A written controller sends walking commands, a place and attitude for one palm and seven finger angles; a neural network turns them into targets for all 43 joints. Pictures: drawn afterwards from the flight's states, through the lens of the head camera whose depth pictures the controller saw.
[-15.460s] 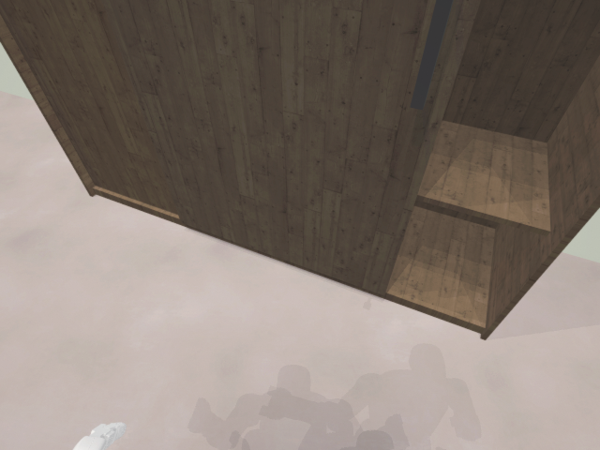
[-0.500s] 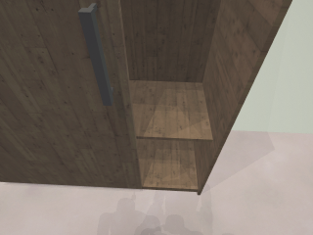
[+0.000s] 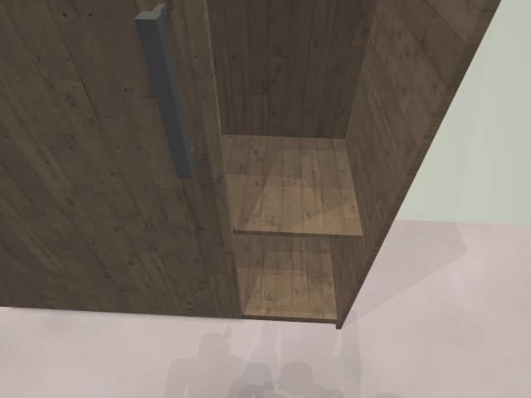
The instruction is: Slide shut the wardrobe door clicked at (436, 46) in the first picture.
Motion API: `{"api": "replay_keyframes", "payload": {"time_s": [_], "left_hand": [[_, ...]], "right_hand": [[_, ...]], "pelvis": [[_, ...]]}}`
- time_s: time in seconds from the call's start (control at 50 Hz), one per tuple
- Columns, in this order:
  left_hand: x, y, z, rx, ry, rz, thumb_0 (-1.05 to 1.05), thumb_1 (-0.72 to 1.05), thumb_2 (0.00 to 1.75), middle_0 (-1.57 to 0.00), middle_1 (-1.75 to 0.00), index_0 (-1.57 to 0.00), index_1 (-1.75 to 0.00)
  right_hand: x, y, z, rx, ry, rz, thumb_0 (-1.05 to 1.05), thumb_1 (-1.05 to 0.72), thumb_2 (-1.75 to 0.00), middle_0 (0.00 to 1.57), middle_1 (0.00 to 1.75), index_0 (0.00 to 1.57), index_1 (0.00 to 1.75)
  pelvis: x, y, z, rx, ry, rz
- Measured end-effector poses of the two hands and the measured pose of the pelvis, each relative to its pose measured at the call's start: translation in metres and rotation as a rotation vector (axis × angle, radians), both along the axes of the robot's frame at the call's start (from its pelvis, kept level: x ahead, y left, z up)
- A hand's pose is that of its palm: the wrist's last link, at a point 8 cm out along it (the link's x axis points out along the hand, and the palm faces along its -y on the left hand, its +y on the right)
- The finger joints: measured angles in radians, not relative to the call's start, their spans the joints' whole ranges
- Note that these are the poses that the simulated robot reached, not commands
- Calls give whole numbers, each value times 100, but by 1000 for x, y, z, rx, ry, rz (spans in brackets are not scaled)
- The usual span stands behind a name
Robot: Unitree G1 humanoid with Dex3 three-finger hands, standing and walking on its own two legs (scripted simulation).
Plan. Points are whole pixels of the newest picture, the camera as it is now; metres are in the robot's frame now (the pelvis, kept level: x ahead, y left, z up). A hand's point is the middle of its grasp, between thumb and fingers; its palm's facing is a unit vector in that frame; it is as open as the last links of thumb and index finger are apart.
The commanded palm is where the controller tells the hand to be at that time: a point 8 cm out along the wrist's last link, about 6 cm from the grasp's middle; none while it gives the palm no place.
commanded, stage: look again from close up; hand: left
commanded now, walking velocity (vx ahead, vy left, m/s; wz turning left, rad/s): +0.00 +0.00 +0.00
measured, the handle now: (175, 101) +0.49 +0.18 +0.21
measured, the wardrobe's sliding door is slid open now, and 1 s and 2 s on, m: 0.36 0.36 0.36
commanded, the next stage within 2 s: raise the hand with hooked fingers in 0.12 s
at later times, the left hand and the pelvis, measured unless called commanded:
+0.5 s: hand (163, 326) +0.20 +0.16 +0.04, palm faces +0.07 -1.00 -0.04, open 7.8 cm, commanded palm +0.11 +0.22 -0.02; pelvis -0.03 +0.01 -0.02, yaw +1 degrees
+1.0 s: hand (121, 336) +0.17 +0.19 +0.08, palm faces -0.08 -0.99 -0.09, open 10.8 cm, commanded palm +0.13 +0.27 +0.08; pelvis -0.05 +0.01 -0.03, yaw +2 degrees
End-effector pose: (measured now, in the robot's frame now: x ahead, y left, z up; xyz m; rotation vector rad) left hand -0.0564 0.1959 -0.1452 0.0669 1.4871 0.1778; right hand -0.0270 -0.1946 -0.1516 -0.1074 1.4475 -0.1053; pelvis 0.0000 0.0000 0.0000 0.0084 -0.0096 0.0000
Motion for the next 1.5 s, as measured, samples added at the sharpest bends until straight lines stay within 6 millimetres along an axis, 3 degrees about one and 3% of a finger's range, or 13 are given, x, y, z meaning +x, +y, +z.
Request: {"api": "replay_keyframes", "payload": {"time_s": [0.24, 0.3, 0.38, 0.46, 0.52, 0.62, 0.7, 0.78, 0.94, 1.02, 1.12, 1.3, 1.5], "left_hand": [[3, 1, 1, 11, -6, -9, 0, 91, 90, -20, -30, -20, -30], [47, 25, 28, 108, -233, 18, 5, 95, 89, -20, -31, -20, -30], [131, 59, 99, 235, -682, -30, 8, 95, 88, -20, -33, -20, -33], [212, 36, 171, 145, -1199, -118, 6, 87, 85, -20, -37, -20, -37], [238, 4, 197, -63, -1493, -158, 4, 79, 83, -20, -41, -20, -40], [210, -6, 171, -181, -1510, -199, 2, 65, 78, -22, -48, -22, -47], [165, 21, 145, -52, -1321, -118, 1, 54, 74, -23, -54, -23, -53], [139, 55, 164, 126, -1382, -29, 2, 45, 70, -23, -60, -24, -59], [191, 51, 233, 22, -1658, -281, 1, 26, 62, -24, -72, -24, -71], [220, 56, 226, -64, -1487, -304, 1, 16, 58, -25, -78, -25, -77], [220, 82, 239, 16, -1478, -159, 1, 5, 53, -26, -85, -26, -85], [214, 112, 281, 104, -1610, -179, 0, -16, 44, -27, -99, -27, -98], [234, 141, 328, 117, -1656, -181, 0, -39, 35, -29, -113, -30, -113]], "right_hand": [[1, 0, -2, 4, 5, 1, 0, -92, -90, 20, 30, 20, 30], [14, -17, 3, -59, -144, 7, 3, -93, -90, 20, 30, 20, 30], [59, -41, 15, -109, -440, 27, 3, -93, -90, 20, 30, 20, 30], [117, -57, 42, -159, -733, 76, 2, -93, -90, 20, 30, 20, 30], [154, -60, 68, -178, -910, 107, 2, -92, -90, 20, 30, 20, 30], [194, -54, 98, -174, -1050, 169, 1, -92, -90, 20, 30, 20, 30], [214, -34, 101, -134, -1072, 222, 1, -91, -90, 20, 30, 20, 30], [215, -6, 89, -71, -1054, 281, 1, -91, -90, 20, 30, 20, 30], [168, 29, 51, 37, -927, 289, 1, -91, -90, 21, 30, 21, 30], [141, 19, 49, 15, -881, 187, 1, -90, -90, 21, 30, 21, 30], [125, -6, 57, -62, -866, 129, 1, -90, -90, 21, 30, 21, 30], [145, -25, 76, -146, -904, 205, 1, -91, -90, 20, 30, 20, 30], [189, 13, 104, -79, -1051, 236, 1, -91, -90, 20, 30, 20, 30]], "pelvis": [[1, 1, -1, -4, 5, -6], [-5, 4, -2, -9, -10, -23], [-13, 10, -5, 1, -1, 1], [-22, 14, -12, -1, 33, 19], [-28, 13, -21, 3, 69, 1], [-35, 11, -37, 15, 78, -23], [-39, 10, -42, 8, 62, -4], [-44, 8, -44, -16, 53, 31], [-57, 10, -38, -41, 19, 57], [-53, 13, -29, -29, 17, 24], [-45, 17, -22, -21, 4, -2], [-43, 26, -15, -30, -39, 22], [-38, 31, -6, -25, -81, 23]]}}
